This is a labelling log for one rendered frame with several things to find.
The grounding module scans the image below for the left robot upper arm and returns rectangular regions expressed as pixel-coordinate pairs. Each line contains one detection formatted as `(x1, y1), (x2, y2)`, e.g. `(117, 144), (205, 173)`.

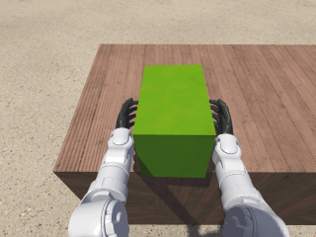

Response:
(68, 197), (129, 237)

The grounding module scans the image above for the pedestal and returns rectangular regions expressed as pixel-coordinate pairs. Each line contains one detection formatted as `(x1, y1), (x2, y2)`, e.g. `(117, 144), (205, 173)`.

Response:
(52, 43), (316, 225)

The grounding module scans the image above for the robot left hand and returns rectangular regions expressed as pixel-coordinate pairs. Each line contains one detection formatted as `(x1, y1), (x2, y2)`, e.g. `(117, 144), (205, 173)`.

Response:
(115, 98), (139, 129)

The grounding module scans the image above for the right robot upper arm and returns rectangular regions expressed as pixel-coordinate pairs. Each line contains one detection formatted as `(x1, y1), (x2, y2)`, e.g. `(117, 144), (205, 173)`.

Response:
(222, 203), (290, 237)

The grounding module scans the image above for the robot right hand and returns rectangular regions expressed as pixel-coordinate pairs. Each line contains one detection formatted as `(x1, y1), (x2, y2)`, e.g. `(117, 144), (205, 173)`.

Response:
(209, 99), (234, 135)

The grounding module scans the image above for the robot left forearm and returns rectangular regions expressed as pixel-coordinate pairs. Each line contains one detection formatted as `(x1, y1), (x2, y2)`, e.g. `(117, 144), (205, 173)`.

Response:
(68, 127), (134, 236)

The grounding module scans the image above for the carton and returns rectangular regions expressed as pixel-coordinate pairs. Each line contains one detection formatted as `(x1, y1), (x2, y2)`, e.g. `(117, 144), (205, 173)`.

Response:
(132, 64), (216, 178)

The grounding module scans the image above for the robot right forearm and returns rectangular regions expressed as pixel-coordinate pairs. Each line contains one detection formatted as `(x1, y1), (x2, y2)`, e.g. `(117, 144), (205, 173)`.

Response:
(211, 133), (276, 215)

